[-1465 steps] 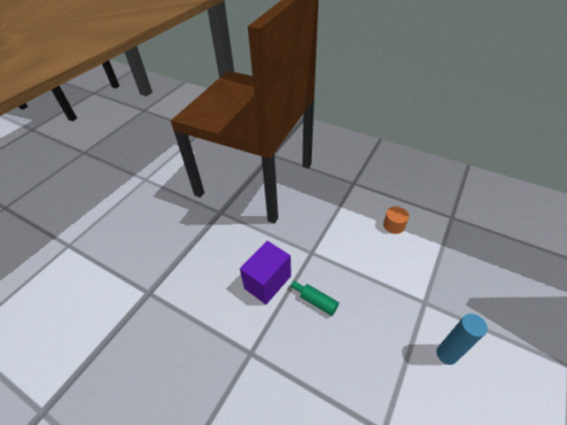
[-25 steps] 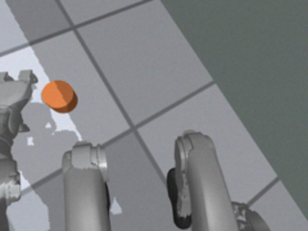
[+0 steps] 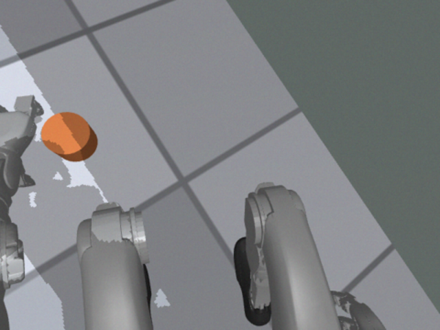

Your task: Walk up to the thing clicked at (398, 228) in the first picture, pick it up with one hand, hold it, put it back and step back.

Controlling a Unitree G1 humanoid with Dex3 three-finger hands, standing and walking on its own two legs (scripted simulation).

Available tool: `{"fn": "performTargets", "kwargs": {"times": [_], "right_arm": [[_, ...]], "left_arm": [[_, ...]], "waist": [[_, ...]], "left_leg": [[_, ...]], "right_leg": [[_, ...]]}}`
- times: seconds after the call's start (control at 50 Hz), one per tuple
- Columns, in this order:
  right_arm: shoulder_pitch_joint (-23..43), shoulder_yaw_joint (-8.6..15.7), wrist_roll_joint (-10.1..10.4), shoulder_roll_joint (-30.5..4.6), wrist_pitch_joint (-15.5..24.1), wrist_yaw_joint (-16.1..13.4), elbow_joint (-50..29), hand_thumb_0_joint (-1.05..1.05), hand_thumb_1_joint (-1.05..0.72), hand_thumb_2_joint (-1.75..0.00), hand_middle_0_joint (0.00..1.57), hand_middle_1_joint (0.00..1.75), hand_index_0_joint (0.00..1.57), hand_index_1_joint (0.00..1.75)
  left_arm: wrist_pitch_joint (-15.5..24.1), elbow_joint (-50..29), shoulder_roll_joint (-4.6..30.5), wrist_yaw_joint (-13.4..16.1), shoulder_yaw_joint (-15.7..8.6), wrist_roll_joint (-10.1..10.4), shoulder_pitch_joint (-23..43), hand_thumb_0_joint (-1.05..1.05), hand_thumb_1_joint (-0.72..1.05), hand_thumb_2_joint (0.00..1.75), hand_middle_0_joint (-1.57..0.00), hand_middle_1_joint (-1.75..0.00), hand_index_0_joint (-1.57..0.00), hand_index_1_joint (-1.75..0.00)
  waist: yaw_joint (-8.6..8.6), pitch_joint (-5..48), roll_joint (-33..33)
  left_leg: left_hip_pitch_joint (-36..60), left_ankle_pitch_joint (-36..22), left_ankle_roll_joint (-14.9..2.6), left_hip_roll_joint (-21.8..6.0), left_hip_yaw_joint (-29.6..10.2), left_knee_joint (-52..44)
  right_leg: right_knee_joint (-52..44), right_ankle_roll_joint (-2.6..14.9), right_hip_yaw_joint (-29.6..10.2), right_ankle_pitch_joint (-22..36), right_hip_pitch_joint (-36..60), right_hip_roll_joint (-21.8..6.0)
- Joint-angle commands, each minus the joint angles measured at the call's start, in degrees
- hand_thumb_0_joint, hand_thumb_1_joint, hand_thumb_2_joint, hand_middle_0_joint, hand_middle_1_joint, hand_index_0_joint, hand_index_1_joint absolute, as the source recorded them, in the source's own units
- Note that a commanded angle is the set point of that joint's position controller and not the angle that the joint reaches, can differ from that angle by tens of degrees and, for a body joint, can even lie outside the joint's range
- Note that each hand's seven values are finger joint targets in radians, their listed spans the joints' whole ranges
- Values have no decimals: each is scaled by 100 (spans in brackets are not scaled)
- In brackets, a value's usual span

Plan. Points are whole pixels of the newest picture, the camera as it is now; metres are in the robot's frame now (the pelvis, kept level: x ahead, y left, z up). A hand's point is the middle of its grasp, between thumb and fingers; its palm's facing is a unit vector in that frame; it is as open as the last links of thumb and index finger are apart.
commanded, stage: approach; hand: left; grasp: from above
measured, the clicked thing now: (71, 138) +0.49 +0.29 -0.29
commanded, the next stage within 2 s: rest palm in 0.74 s
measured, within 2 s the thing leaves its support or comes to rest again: neither
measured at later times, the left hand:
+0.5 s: hand (61, 102) +0.52 +0.26 -0.15, palm faces -0.42 -0.05 -0.91, open 14.1 cm
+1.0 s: hand (44, 135) +0.46 +0.30 -0.18, palm faces -0.42 -0.06 -0.91, open 13.9 cm
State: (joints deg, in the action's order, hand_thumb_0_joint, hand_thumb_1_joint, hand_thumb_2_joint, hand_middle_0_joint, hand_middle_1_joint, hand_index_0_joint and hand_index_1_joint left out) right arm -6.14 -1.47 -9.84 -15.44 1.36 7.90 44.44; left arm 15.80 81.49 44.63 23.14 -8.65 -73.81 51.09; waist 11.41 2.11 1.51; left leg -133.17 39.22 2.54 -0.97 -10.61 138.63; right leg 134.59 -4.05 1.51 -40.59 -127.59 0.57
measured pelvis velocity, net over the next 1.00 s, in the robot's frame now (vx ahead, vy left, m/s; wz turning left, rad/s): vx -0.01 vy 0.01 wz -0.02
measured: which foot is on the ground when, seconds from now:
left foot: down 0.00-1.00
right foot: down 0.00-1.00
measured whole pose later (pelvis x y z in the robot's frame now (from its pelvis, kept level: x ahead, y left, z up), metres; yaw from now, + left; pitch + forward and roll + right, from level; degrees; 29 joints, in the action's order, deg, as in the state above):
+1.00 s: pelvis -0.01 +0.01 -0.01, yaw -1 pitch +32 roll -10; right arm -4.2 -5.1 -10.1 -16.4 3.2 7.9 42.0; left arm 12.7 90.0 45.4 27.0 -2.5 -75.8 60.5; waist 15.6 1.1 3.1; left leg -135.5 37.7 1.8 -0.3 -11.2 140.2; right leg 135.2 -3.5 2.1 -39.4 -128.7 0.6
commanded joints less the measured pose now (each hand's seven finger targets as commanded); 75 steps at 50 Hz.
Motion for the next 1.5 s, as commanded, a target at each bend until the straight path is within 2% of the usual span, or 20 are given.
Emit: {"fn": "performTargets", "kwargs": {"times": [0.0,0.08,0.14,0.22,0.3,0.36,0.4,0.52,0.58,0.64,0.74,0.8,0.9,0.96,1.16,1.26,1.3,1.34,1.42,1.48], "right_arm": [[-1181,419,10,-1390,57,-73,-8,0,-90,-90,20,30,20,30],[-1313,333,-52,-1441,121,-68,36,0,-91,-90,20,30,20,30],[-1391,263,-54,-1459,178,-84,26,0,-91,-90,20,30,20,30],[-1415,205,-50,-1516,157,-93,-116,0,-91,-90,20,30,20,30],[-1402,103,50,-1514,90,-59,-288,0,-91,-90,20,30,20,30],[-1421,14,137,-1484,36,-63,-371,0,-91,-90,20,30,20,30],[-1454,-25,202,-1504,18,-61,-425,0,-91,-90,20,30,20,30],[-1388,-90,260,-1481,-132,-60,-606,0,-91,-90,20,30,20,30],[-1385,-90,225,-1498,-152,-59,-588,0,-91,-90,20,30,20,30],[-1439,-20,163,-1538,-132,-50,-506,0,-91,-90,20,30,20,30],[-1433,178,64,-1552,-25,-34,-356,0,-90,-90,20,30,20,30],[-1468,258,30,-1553,27,-70,-202,0,-91,-90,20,30,20,30],[-1442,143,-24,-1594,127,-72,-24,0,-90,-90,20,30,20,30],[-1308,-6,-74,-1607,193,-47,-111,0,-90,-90,20,30,20,30],[-1220,-330,-163,-1750,392,54,-506,0,-90,-90,20,30,20,30],[-1263,-405,-189,-1750,488,110,-456,0,-90,-90,20,30,20,30],[-1321,-444,-206,-1778,497,127,-438,0,-90,-90,20,30,20,30],[-1403,-445,-245,-1800,532,175,-408,0,-90,-90,20,30,20,30],[-1409,-491,-295,-1857,533,218,-369,0,-89,-90,20,30,20,30],[-1392,-522,-350,-1872,577,253,-350,0,-89,-90,20,30,20,30]], "left_arm": [[29,-748,1200,275,131,96,2154,0,-54,98,-6,-106,-7,-104],[-13,-676,928,405,434,-8,2779,0,-54,98,-6,-106,-7,-105],[-189,-562,908,517,509,-41,3096,0,-54,98,-6,-107,-7,-106],[-620,-440,1247,617,302,-127,3262,0,-56,101,-6,-105,-7,-105],[-1090,-94,1424,453,237,-64,3097,0,-57,100,-6,-105,-6,-105],[-1288,167,1386,187,317,141,2871,0,-55,99,-6,-106,-7,-105],[-1373,182,1493,-10,278,280,2600,0,-55,98,-6,-106,-7,-105],[-1070,-3,1688,-598,250,572,1907,0,-53,96,-6,-107,-8,-105],[-649,-453,1812,-622,103,610,1838,0,-52,95,-6,-108,-9,-105],[-183,-992,1804,-487,-37,519,2021,0,-52,95,-6,-108,-8,-105],[265,-1586,1359,-38,272,341,2455,0,-51,97,-7,-108,-9,-106],[190,-1500,1160,275,416,189,2821,0,-50,105,-9,-110,-10,-109],[-259,6,1026,603,550,-120,2935,0,-52,98,-6,-101,-7,-101],[-480,749,1213,674,503,-236,2739,0,-51,98,-7,-103,-7,-102],[-671,547,1913,629,136,11,2674,0,-51,95,-6,-102,-7,-101],[-538,399,2080,605,107,151,2581,0,-55,98,-6,-100,-6,-100],[-480,241,2304,635,-49,177,2438,0,-55,99,-6,-100,-6,-100],[-424,236,2155,636,22,187,2455,0,-55,98,-6,-99,-6,-99],[-326,341,2259,687,-36,157,2301,0,-55,101,-7,-97,-6,-98],[-274,508,2088,717,110,158,2373,0,-55,103,-7,-98,-6,-99]], "waist": [[240,3765,-1691],[558,3715,-1861],[626,3817,-2061],[543,4113,-2391],[494,4190,-2269],[570,3939,-1772],[504,3805,-1550],[380,3621,-1241],[354,3584,-1322],[337,3650,-1737],[563,3679,-2177],[644,3826,-2278],[823,3261,-2059],[771,3004,-1958],[825,3483,-2075],[865,3310,-2088],[769,3524,-2144],[911,3397,-2247],[879,3373,-2296],[1007,3064,-2213]], "left_leg": [[3128,-876,-371,52,767,-1356],[3164,-847,-368,25,724,-1290],[3277,-954,-363,27,758,-1274],[3404,-988,-334,21,798,-1430],[3258,-1267,-375,32,848,-1412],[2686,-1203,-485,40,881,-1325],[2537,-1199,-507,38,848,-1363],[2181,-1068,-518,55,816,-1359],[2278,-1022,-475,61,771,-1315],[2682,-938,-383,68,727,-1299],[3108,-722,-289,33,681,-1285],[3362,-782,-268,28,687,-1312],[3146,-754,-298,24,642,-1275],[2888,-703,-336,53,661,-1250],[2898,-1230,-377,6,635,-1013],[2637,-969,-402,-23,634,-872],[2700,-1164,-387,-41,601,-856],[2804,-1204,-355,-48,553,-871],[2840,-1250,-327,-59,497,-870],[2738,-1053,-343,-69,479,-794]], "right_leg": [[-1382,553,780,1209,1342,137],[-1362,527,855,1221,1233,152],[-1381,520,832,1374,1303,150],[-1331,562,849,1433,1387,137],[-1353,596,777,1762,1699,149],[-1506,514,697,1799,2093,185],[-1534,501,700,1765,2229,194],[-1550,467,671,1566,2587,219],[-1504,481,712,1468,2457,216],[-1452,538,785,1336,2109,204],[-1399,568,869,1160,1578,179],[-1372,566,881,1215,1375,160],[-1239,553,978,1236,895,145],[-1217,556,975,1201,956,160],[-1105,513,968,1740,1753,232],[-1130,493,951,1576,1805,287],[-1117,476,974,1740,2055,301],[-1051,494,1042,1748,1948,305],[-1024,510,1114,1763,1940,325],[-1060,495,1143,1651,1780,348]]}}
